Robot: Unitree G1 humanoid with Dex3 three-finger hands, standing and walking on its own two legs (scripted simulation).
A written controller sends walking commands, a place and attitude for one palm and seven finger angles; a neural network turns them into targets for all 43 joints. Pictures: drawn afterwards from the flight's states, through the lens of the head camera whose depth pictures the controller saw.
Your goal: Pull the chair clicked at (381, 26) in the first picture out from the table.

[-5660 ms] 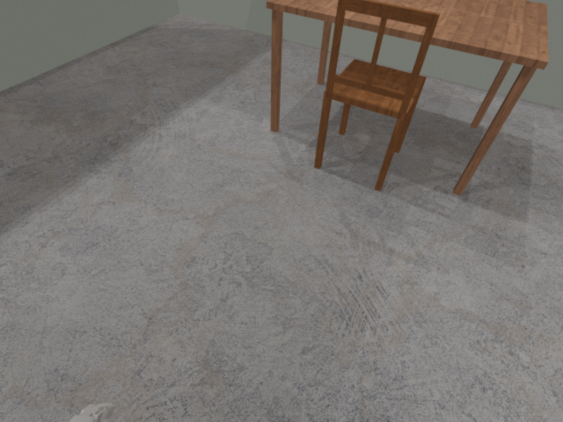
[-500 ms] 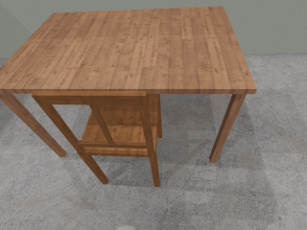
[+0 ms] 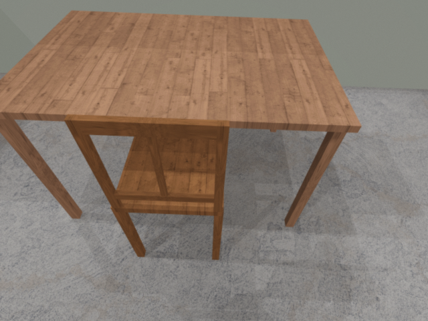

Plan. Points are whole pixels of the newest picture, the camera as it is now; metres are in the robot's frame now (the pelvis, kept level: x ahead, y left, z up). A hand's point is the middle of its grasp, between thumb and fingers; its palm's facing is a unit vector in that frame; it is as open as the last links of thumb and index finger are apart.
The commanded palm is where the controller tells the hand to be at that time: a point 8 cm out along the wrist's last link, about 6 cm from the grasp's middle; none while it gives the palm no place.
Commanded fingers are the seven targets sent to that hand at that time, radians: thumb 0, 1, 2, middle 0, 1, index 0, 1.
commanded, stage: come to a stop and stand still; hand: left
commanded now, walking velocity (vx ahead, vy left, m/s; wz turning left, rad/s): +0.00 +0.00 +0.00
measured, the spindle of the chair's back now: (158, 168) +0.50 +0.19 -0.09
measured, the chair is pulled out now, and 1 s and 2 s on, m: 0.00 0.00 0.00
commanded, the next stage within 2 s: look again from close up in 0.12 s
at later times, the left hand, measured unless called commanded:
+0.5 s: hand out of the picture -0.02 +0.17 -0.18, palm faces +0.01 -0.98 -0.18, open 7.3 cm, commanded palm none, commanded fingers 0.00 0.90 0.90 -0.20 -0.30 -0.20 -0.30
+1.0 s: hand out of the picture -0.07 +0.17 -0.18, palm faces +0.04 -0.99 -0.14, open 7.4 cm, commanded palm none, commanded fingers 0.00 0.90 0.90 -0.20 -0.30 -0.20 -0.30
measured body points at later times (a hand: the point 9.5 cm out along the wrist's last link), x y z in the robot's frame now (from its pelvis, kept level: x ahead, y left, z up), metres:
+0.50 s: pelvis -0.03 +0.00 +0.00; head -0.03 +0.01 +0.45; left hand -0.02 +0.22 -0.16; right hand -0.02 -0.21 -0.16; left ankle -0.02 +0.09 -0.74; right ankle -0.03 -0.11 -0.74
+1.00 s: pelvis -0.03 +0.02 +0.00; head -0.03 +0.03 +0.45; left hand -0.07 +0.22 -0.16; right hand -0.04 -0.20 -0.15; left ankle -0.02 +0.09 -0.74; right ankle -0.03 -0.11 -0.74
